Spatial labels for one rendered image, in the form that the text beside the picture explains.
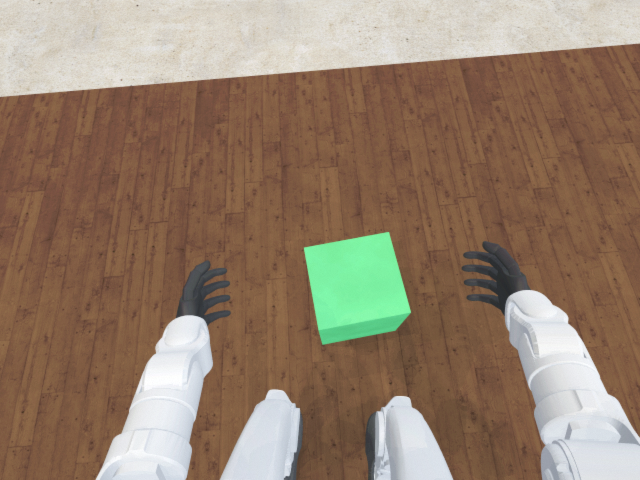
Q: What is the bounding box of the robot thigh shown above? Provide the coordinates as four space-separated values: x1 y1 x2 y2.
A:
375 405 453 480
220 399 300 480

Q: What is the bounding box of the carton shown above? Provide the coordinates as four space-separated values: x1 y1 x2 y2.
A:
304 232 411 345

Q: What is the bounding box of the left robot thigh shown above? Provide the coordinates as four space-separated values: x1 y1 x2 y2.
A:
220 399 300 480

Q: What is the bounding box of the right robot upper arm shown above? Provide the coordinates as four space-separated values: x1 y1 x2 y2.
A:
541 439 640 480

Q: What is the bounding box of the robot left hand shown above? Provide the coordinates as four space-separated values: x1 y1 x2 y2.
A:
176 260 231 326

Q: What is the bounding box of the robot right hand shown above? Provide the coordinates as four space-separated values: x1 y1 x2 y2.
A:
462 241 531 316

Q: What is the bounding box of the robot right forearm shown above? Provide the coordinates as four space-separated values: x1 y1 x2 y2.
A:
505 290 640 446

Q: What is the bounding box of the robot left forearm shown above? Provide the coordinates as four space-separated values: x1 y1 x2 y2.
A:
96 315 213 480

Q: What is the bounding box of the right robot thigh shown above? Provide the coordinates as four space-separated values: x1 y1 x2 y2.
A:
375 405 453 480

